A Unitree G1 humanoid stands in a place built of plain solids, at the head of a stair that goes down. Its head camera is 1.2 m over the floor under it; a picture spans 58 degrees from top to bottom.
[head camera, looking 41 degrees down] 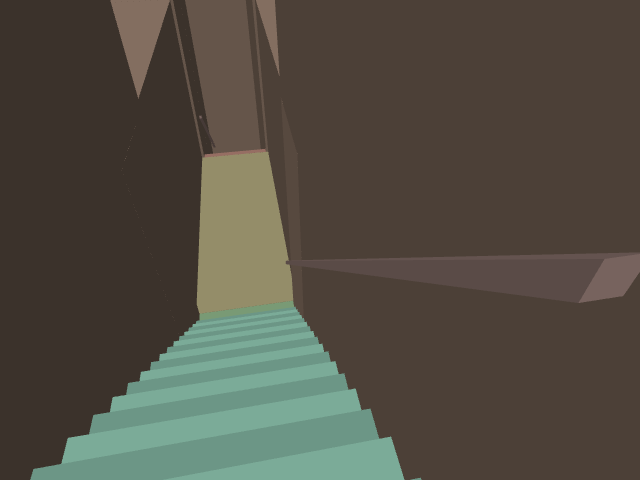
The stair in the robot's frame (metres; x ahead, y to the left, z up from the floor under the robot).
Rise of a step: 0.21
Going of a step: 0.23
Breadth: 1.40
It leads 11 degrees to the left of straight ahead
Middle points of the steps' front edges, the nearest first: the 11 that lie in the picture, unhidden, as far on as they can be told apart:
0.84 0.46 -0.64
1.06 0.50 -0.85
1.28 0.55 -1.06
1.51 0.59 -1.28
1.73 0.63 -1.49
1.95 0.67 -1.70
2.17 0.71 -1.91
2.39 0.75 -2.13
2.62 0.79 -2.34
2.84 0.83 -2.55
3.06 0.88 -2.77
